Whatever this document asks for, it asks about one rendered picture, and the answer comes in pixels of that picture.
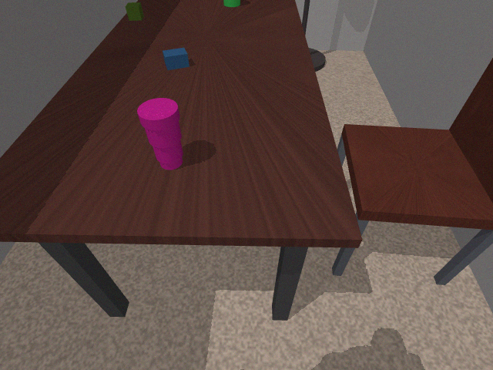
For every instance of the table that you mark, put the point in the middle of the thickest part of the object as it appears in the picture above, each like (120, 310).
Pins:
(260, 164)

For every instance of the chair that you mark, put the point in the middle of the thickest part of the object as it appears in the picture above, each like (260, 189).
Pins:
(439, 177)

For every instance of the coat stand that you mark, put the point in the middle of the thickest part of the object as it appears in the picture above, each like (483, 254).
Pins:
(318, 58)

